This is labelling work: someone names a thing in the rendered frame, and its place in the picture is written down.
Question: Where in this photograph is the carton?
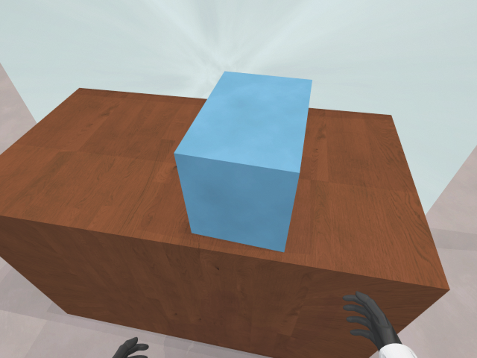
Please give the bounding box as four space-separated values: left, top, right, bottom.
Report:
174 71 312 252

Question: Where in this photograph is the robot left hand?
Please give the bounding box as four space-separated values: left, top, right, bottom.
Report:
113 337 149 358

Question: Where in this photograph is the robot right forearm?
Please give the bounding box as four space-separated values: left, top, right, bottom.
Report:
379 343 417 358

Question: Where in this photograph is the pedestal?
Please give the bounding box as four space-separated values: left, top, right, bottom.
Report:
0 88 450 358

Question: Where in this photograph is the robot right hand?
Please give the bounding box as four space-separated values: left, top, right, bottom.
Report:
343 291 402 351

